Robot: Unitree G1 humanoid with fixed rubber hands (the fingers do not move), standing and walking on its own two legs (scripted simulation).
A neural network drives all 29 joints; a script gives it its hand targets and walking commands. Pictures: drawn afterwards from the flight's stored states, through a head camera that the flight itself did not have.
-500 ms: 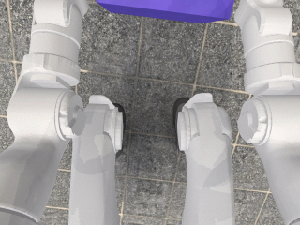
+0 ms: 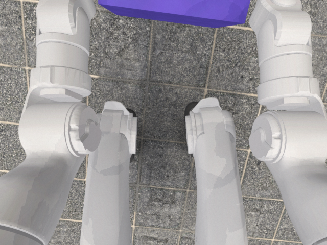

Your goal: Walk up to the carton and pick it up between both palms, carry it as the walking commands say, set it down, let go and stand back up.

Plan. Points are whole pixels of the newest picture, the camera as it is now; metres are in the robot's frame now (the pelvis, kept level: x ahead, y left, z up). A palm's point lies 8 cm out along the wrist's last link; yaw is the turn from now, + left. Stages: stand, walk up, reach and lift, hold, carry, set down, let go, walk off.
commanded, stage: reach and lift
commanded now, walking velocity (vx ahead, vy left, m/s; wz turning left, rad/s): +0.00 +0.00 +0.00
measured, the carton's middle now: out of the picture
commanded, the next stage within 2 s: none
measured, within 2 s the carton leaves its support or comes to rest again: neither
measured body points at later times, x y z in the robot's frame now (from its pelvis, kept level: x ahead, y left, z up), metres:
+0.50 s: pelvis -0.01 +0.01 +0.04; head +0.33 -0.02 +0.32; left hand +0.56 +0.12 -0.06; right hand +0.52 -0.20 -0.08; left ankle +0.14 +0.14 -0.41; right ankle +0.15 -0.12 -0.41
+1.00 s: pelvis -0.01 +0.00 +0.10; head +0.31 -0.03 +0.40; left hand +0.54 +0.13 +0.01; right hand +0.51 -0.20 -0.01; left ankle +0.14 +0.14 -0.41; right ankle +0.15 -0.12 -0.41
